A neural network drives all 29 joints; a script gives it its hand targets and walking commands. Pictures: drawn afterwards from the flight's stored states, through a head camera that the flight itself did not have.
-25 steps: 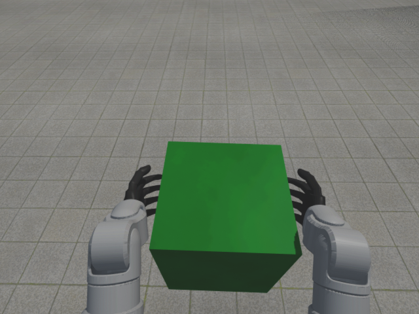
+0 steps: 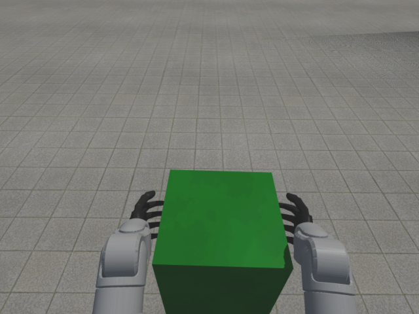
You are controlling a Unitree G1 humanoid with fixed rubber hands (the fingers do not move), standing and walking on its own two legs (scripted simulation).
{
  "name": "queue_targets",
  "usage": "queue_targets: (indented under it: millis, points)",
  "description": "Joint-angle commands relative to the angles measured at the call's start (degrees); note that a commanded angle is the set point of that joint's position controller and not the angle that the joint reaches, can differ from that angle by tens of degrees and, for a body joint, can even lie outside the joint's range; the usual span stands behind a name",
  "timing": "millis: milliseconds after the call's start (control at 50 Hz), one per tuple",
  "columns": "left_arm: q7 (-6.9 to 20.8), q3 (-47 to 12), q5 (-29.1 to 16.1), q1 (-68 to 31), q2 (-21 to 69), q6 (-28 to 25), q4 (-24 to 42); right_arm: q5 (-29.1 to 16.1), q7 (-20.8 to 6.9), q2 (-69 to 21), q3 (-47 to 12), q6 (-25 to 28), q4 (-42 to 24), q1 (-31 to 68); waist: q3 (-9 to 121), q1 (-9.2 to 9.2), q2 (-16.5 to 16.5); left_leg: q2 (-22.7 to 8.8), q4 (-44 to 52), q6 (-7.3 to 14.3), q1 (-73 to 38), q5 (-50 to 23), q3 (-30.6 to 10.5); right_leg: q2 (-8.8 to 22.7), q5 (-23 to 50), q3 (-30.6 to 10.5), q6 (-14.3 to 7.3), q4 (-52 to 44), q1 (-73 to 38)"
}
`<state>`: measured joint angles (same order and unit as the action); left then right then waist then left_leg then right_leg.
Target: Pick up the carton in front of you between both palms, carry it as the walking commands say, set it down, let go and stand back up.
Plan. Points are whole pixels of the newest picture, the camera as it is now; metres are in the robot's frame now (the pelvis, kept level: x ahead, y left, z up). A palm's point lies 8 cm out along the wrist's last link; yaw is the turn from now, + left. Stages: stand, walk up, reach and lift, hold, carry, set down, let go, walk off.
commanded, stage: carry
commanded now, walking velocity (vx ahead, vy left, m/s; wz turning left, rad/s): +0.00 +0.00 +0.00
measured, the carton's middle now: (218, 246) +0.27 +0.00 -0.03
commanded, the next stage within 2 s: none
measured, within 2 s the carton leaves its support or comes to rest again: neither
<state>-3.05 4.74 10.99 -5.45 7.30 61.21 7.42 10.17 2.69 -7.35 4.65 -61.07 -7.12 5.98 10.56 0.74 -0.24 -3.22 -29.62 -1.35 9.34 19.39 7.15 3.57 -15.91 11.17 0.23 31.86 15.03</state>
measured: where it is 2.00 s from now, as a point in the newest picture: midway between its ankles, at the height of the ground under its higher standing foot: outside the picture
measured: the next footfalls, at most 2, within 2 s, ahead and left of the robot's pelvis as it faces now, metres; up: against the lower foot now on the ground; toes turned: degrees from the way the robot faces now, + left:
left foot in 0.56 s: +0.02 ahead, +0.12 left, +0.00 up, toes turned -5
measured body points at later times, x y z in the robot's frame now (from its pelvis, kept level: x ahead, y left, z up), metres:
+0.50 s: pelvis +0.02 -0.01 +0.00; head +0.04 -0.01 +0.45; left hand +0.33 +0.14 +0.03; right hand +0.32 -0.16 +0.02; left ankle -0.08 +0.11 -0.72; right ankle +0.01 -0.09 -0.74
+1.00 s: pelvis +0.01 +0.00 -0.01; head -0.01 +0.00 +0.44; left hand +0.31 +0.15 +0.03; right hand +0.31 -0.15 +0.02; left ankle -0.03 +0.12 -0.74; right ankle +0.01 -0.09 -0.74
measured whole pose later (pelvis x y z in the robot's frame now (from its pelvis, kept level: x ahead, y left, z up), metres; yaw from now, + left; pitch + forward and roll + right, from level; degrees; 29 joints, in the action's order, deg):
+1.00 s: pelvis +0.01 +0.00 -0.01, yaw +0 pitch +2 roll +0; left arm -2.1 8.8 13.7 -10.8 7.9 42.4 -8.7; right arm 13.3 1.8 -7.9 8.3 -42.2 8.2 10.6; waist 5.9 0.2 -0.5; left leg -2.7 -29.7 -0.2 12.3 19.3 7.0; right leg 3.7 -16.5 11.0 -1.1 30.7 16.1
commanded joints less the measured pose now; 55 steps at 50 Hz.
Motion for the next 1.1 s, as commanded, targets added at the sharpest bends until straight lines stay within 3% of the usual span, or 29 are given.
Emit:
queue_targets:
  millis: [0, 60, 120, 140, 160, 180, 220, 260, 280, 300, 320, 340, 360, 380, 400, 420, 440, 460, 500, 520, 540, 560, 600, 620, 700, 880, 1080]
  points:
    - [14.0, -38.3, -21.1, -26.7, 50.5, -7.2, 5.2, -20.3, -13.8, -50.2, -37.0, 7.0, -3.9, 24.9, 8.1, -0.27, -3.4, -5.2, 0.5, 0.4, -5.9, -53.5, -2.2, 2.7, 31.4, -2.4, 0.5, -0.5, -4.5]
    - [13.9, -36.1, -18.9, -23.5, 48.1, -10.4, 2.0, -17.5, -13.1, -48.0, -35.2, 10.1, -1.2, 21.4, 10.5, -0.27, -1.4, -3.8, -1.6, 0.2, -6.9, -52.0, -0.7, 2.2, 38.3, -2.1, 0.5, -2.6, -8.3]
    - [13.9, -33.3, -16.1, -22.0, 46.5, -14.2, -1.5, -14.2, -12.6, -46.5, -32.9, 13.8, 1.9, 19.5, 11.0, -0.31, 5.1, -0.8, 1.4, -0.7, 2.7, -33.4, 2.0, 4.0, 58.7, -3.8, -1.2, -0.3, -19.9]
    - [13.8, -32.4, -15.2, -21.8, 46.2, -15.5, -2.5, -13.2, -12.5, -46.2, -32.1, 15.1, 2.7, 19.6, 10.8, -0.43, 6.9, 0.0, 4.4, -0.8, 5.0, -27.0, 2.4, 4.9, 63.2, -4.4, -2.0, 0.7, -22.6]
    - [13.8, -31.6, -14.3, -21.9, 46.1, -16.9, -3.2, -12.4, -12.4, -46.1, -31.3, 16.4, 3.4, 20.2, 10.4, -0.55, 7.4, 0.4, 7.8, -0.8, 4.9, -24.4, 2.5, 5.1, 63.2, -4.4, -2.5, 1.3, -22.7]
    - [13.6, -30.8, -13.4, -22.2, 46.0, -18.3, -4.1, -11.7, -12.4, -46.0, -30.6, 17.8, 4.0, 21.1, 10.0, -0.66, 6.6, 0.5, 10.6, -0.8, 1.9, -26.7, 2.5, 4.6, 59.1, -3.9, -2.5, 1.8, -20.2]
    - [13.3, -29.4, -11.7, -23.9, 45.8, -20.9, -6.2, -10.3, -12.5, -45.6, -28.7, 20.6, 6.1, 22.8, 8.9, -0.38, -0.3, -1.3, 11.8, -0.6, -10.8, -46.6, 1.8, 1.9, 38.8, -1.5, -1.5, 3.9, -7.7]
    - [13.1, -27.3, -9.9, -26.3, 45.1, -23.3, -9.7, -8.8, -12.4, -45.1, -25.7, 23.0, 9.8, 23.9, 5.5, -0.07, -11.2, -5.9, 3.3, 2.5, -28.4, -74.9, -2.5, -2.1, 0.5, 2.0, -0.4, 0.6, 13.3]
    - [13.1, -26.6, -9.4, -26.9, 44.9, -24.3, -11.2, -8.4, -12.3, -45.4, -25.0, 24.0, 11.4, 23.9, 4.9, 0.62, -12.7, -8.0, 0.3, 4.1, -32.5, -79.0, -4.3, -2.3, -7.8, 1.8, -0.1, -3.3, 18.5]
    - [13.1, -26.5, -9.3, -27.7, 45.4, -25.2, -12.0, -8.3, -12.2, -46.3, -25.2, 25.0, 12.2, 24.6, 5.3, 0.69, -11.3, -8.3, -0.9, 4.5, -30.9, -76.7, -4.3, -1.9, -5.7, 1.5, -0.1, -8.4, 15.6]
    - [13.3, -27.0, -9.6, -28.5, 46.6, -25.9, -12.0, -8.6, -12.2, -47.6, -25.7, 25.7, 12.3, 25.5, 6.4, -0.02, -9.1, -7.3, -2.3, 4.0, -24.1, -72.7, -2.7, -1.8, 4.0, 1.4, -0.2, -14.5, 6.2]
    - [13.5, -27.7, -10.4, -29.4, 47.9, -26.3, -10.8, -9.1, -12.1, -48.8, -27.0, 26.1, 11.4, 25.7, 10.0, -0.75, -5.5, -6.1, -5.2, 2.9, -14.0, -61.7, -1.1, 0.2, 23.2, -0.2, -0.3, -15.5, -9.0]
    - [13.7, -28.5, -11.4, -29.3, 48.8, -26.2, -9.1, -10.1, -12.0, -50.0, -29.0, 26.0, 9.5, 26.0, 13.7, -1.38, 2.3, -4.1, -9.3, 0.9, -0.1, -36.3, 0.1, 5.5, 53.2, -4.5, -1.9, -8.2, -25.2]
    - [13.7, -29.3, -12.0, -28.9, 49.5, -26.0, -8.2, -11.1, -12.1, -51.4, -30.8, 25.4, 8.2, 26.8, 14.3, -1.67, 10.9, -0.3, -10.9, 0.1, 12.6, -0.8, 0.3, 12.4, 76.7, -10.1, -6.7, -3.4, -34.3]
    - [13.6, -30.2, -12.7, -27.2, 50.1, -25.1, -7.9, -11.8, -12.3, -51.5, -31.4, 24.4, 8.7, 25.3, 15.4, -1.47, 12.2, 0.1, -9.2, 1.2, 13.3, 11.2, -2.2, 15.2, 78.3, -12.2, -9.6, -2.8, -33.0]
    - [13.3, -30.7, -12.7, -24.6, 50.8, -24.1, -8.0, -13.0, -12.5, -52.0, -32.9, 23.4, 7.6, 24.8, 14.4, -1.55, 10.3, -0.4, -3.1, 2.2, 10.3, 11.1, -3.9, 14.6, 69.0, -11.4, -9.9, -3.4, -27.8]
    - [13.1, -30.4, -12.5, -22.7, 51.6, -23.3, -7.7, -13.5, -12.7, -51.7, -34.1, 22.7, 5.8, 25.0, 12.7, -1.00, 8.5, -0.9, 6.3, 2.1, 7.2, 5.2, -2.9, 11.8, 57.2, -9.0, -8.3, -3.8, -24.6]
    - [13.2, -30.2, -12.0, -22.2, 51.7, -22.6, -7.8, -13.0, -12.9, -51.4, -33.5, 22.2, 5.6, 25.3, 10.9, -0.50, 7.9, -1.5, 10.9, 1.8, 4.2, -5.6, -2.4, 9.1, 49.6, -6.6, -6.5, -3.2, -20.7]
    - [13.5, -30.6, -12.4, -22.2, 50.1, -21.7, -7.1, -12.7, -12.8, -50.0, -33.2, 21.3, 5.3, 24.5, 12.2, -0.59, -0.6, -5.6, 4.0, 2.0, -7.1, -29.1, -4.5, 6.9, 29.7, -4.8, -2.9, -2.3, -8.6]
    - [13.7, -30.0, -12.3, -23.5, 48.8, -21.3, -7.0, -11.9, -12.8, -49.0, -31.5, 20.9, 6.5, 24.5, 11.4, -0.58, -2.4, -6.6, 2.3, 2.0, -6.5, -35.3, -4.8, 6.3, 23.2, -4.7, -2.0, -2.2, -7.2]
    - [13.7, -28.9, -11.8, -24.1, 47.6, -21.0, -7.9, -11.1, -12.8, -48.0, -29.7, 20.6, 8.1, 24.1, 10.6, -0.71, -2.5, -7.3, 2.2, 1.9, -5.4, -36.8, -5.1, 6.0, 18.2, -4.9, -1.7, -2.7, -6.6]
    - [13.7, -28.7, -11.5, -24.6, 47.5, -21.1, -8.6, -10.5, -12.7, -48.1, -29.4, 20.6, 9.0, 23.7, 10.1, -0.69, -1.8, -7.4, 2.4, 1.8, -3.4, -31.3, -5.1, 5.4, 14.5, -4.9, -1.6, -5.1, -6.6]
    - [13.7, -28.2, -11.5, -28.8, 46.9, -21.6, -8.2, -9.5, -12.7, -48.0, -27.1, 21.0, 10.5, 24.8, 5.9, -0.36, -1.2, -6.8, 3.8, 1.6, 1.9, -20.7, -4.7, 6.2, 18.8, -5.9, -1.8, -5.7, -8.4]
    - [13.7, -27.9, -11.5, -29.7, 46.6, -21.8, -8.3, -9.7, -12.8, -48.0, -26.7, 21.2, 11.0, 25.5, 4.4, -0.25, -1.3, -6.3, 4.4, 1.7, 3.0, -19.5, -4.7, 6.8, 20.7, -6.5, -1.8, -5.0, -8.2]
    - [14.0, -27.8, -12.0, -30.8, 48.9, -22.1, -11.2, -10.2, -13.2, -49.7, -26.6, 21.8, 12.3, 27.7, 5.0, -0.53, -1.8, -6.4, 2.7, 1.6, 1.2, -27.5, -4.8, 6.6, 24.1, -6.0, -1.8, -3.4, -6.2]
    - [15.0, -27.4, -12.0, -28.4, 51.9, -21.0, -12.3, -11.0, -14.0, -52.7, -28.0, 20.6, 12.2, 27.2, 10.6, -0.48, 0.9, -6.3, 2.2, 1.9, -0.2, -24.7, -4.9, 6.6, 22.7, -6.0, -1.4, -2.8, -8.1]
    - [14.8, -27.5, -12.2, -31.1, 51.3, -21.3, -11.1, -11.0, -13.9, -52.2, -27.3, 21.0, 12.2, 29.0, 6.4, -0.45, -0.4, -5.8, 4.9, 2.2, 2.6, -16.5, -5.2, 6.8, 16.1, -6.9, -1.6, -5.6, -5.8]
